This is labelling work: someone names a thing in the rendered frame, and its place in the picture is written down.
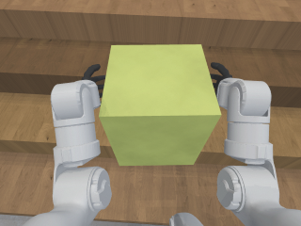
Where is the robot left hand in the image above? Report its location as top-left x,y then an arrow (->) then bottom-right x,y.
81,64 -> 106,103

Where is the right robot upper arm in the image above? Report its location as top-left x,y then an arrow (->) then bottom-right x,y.
216,166 -> 301,226

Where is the right robot forearm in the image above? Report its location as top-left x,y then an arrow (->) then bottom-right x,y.
216,77 -> 279,195

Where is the left robot upper arm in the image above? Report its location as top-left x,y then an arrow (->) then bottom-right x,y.
22,166 -> 112,226

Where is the carton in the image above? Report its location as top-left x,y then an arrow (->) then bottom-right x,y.
99,44 -> 222,166

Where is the right robot thigh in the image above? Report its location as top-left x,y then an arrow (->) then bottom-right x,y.
169,212 -> 203,226

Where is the left robot forearm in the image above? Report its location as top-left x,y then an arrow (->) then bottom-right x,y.
51,80 -> 101,205

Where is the robot right hand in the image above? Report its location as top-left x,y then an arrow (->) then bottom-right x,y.
210,62 -> 232,96

